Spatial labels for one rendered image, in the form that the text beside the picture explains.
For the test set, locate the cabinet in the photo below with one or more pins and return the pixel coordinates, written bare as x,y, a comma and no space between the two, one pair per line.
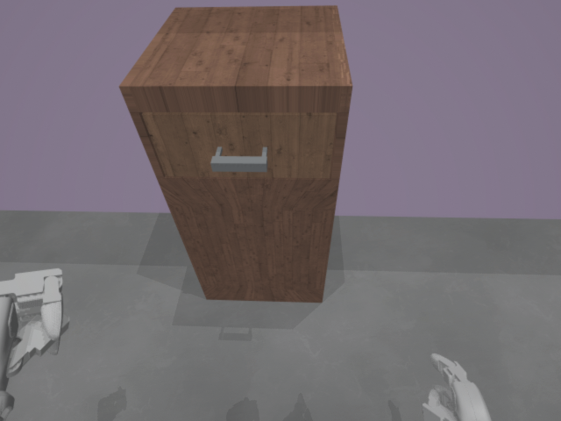
249,238

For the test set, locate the handle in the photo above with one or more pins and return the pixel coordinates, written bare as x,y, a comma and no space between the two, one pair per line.
239,163

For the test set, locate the right robot hand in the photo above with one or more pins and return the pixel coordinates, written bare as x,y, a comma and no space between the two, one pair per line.
463,403

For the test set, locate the left robot hand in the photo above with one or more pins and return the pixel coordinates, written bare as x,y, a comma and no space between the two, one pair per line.
35,299

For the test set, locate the drawer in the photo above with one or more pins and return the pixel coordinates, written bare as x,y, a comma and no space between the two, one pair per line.
299,144

